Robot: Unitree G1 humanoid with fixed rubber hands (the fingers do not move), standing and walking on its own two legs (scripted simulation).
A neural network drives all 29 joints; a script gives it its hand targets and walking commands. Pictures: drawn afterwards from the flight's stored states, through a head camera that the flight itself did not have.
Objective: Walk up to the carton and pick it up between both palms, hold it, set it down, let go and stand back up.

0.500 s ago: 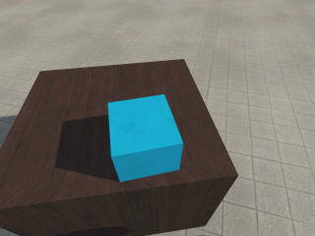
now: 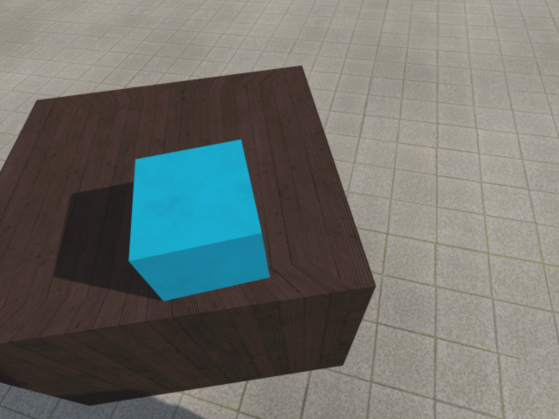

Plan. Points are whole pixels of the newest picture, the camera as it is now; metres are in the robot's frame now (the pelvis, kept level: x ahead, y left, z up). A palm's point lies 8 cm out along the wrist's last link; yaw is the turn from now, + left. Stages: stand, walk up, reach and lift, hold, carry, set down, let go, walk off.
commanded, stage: walk up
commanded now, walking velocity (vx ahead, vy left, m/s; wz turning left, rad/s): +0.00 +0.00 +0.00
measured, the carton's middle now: (203, 218) +0.47 +0.18 -0.05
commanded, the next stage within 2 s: none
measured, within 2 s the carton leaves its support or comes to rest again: neither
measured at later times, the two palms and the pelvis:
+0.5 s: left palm out of the picture -0.06 +0.21 -0.14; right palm out of the picture -0.07 -0.19 -0.14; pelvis -0.02 +0.00 +0.01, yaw +0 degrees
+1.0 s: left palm out of the picture -0.10 +0.28 -0.09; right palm out of the picture +0.01 -0.21 -0.14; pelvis +0.01 +0.04 +0.02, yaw -1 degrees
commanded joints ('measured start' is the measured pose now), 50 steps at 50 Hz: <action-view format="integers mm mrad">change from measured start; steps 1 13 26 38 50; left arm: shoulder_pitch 110 76 99 313 144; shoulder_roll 94 79 77 254 159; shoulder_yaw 31 37 36 99 92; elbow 21 82 101 116 76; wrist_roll -9 -3 -13 24 21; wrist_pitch -3 23 12 23 -3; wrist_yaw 6 -3 -1 30 3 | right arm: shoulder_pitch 112 104 142 145 32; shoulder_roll -78 1 40 -155 -17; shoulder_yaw -4 42 52 -10 -14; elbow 30 73 104 71 -87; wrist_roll -1 -5 -10 -30 -30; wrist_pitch -51 -54 -69 -36 -29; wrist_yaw -23 -19 -15 1 71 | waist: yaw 7 14 12 104 12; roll -38 -124 -50 75 -406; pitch -159 110 -4 -7 83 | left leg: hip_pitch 275 90 81 -296 -340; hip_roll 154 104 90 -26 68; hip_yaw -114 -77 -66 110 45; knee -201 -282 -270 103 386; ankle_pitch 565 216 221 -207 182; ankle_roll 32 45 45 -6 -71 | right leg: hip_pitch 54 -5 81 311 -69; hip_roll -217 -158 -166 -432 -290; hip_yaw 172 122 144 488 141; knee -3 -131 -108 -178 -268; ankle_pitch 444 96 129 -418 -190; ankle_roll -30 32 21 -55 29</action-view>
